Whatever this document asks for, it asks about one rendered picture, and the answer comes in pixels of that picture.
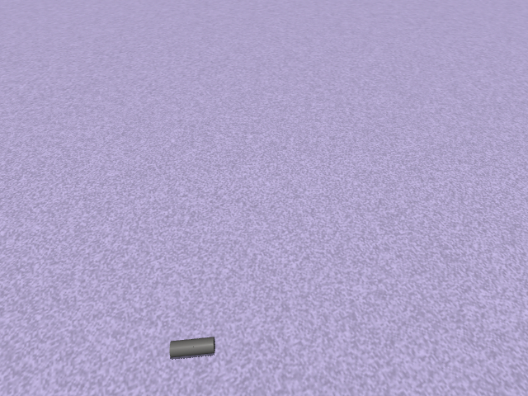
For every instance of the can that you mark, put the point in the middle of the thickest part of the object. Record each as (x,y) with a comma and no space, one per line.
(191,347)

